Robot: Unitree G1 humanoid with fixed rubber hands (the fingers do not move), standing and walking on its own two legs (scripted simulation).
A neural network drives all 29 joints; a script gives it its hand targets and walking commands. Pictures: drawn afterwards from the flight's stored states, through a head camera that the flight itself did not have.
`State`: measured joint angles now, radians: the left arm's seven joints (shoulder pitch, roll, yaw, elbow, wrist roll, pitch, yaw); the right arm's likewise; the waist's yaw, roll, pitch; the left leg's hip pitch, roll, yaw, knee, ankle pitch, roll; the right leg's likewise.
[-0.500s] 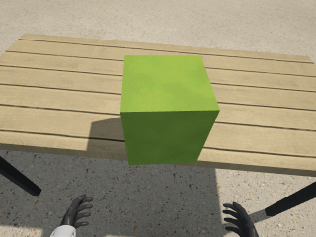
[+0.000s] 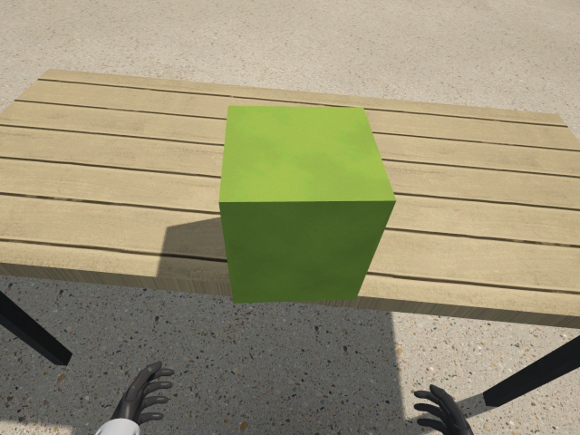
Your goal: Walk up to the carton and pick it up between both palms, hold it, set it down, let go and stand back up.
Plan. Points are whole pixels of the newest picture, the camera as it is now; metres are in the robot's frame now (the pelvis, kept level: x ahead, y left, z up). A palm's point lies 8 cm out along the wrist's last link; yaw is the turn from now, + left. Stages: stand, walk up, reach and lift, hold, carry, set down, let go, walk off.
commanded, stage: stand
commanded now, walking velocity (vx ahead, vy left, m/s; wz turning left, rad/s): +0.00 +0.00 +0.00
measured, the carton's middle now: (296, 208) +0.43 +0.01 +0.05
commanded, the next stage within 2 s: none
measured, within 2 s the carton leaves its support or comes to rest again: neither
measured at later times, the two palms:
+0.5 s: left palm out of the picture -0.01 +0.24 -0.14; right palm out of the picture -0.02 -0.22 -0.13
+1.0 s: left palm out of the picture -0.07 +0.21 -0.15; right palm out of the picture -0.05 -0.18 -0.15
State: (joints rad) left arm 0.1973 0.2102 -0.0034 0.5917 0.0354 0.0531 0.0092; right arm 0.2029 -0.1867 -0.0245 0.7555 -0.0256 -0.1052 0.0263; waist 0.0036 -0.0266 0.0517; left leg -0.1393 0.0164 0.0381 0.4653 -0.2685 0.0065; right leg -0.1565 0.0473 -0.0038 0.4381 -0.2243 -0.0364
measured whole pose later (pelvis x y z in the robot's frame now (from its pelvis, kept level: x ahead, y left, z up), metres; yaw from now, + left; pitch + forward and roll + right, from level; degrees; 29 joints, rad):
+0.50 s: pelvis -0.01 +0.02 +0.00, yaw +0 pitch -1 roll -1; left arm 0.34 0.18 0.02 1.01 0.03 -0.01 0.01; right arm 0.39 -0.17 -0.03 1.00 -0.03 -0.01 -0.01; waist 0.00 -0.02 -0.03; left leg -0.20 -0.01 0.04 0.46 -0.25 0.03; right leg -0.22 0.02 0.01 0.43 -0.20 -0.01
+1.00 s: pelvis -0.02 +0.02 +0.00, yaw +0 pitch -1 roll +0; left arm 0.36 0.09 -0.02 1.21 0.02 -0.01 0.04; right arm 0.38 -0.10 0.00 1.12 -0.02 -0.01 -0.03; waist 0.00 -0.01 -0.04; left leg -0.19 -0.03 0.04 0.42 -0.21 0.04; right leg -0.22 0.01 0.02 0.43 -0.19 0.00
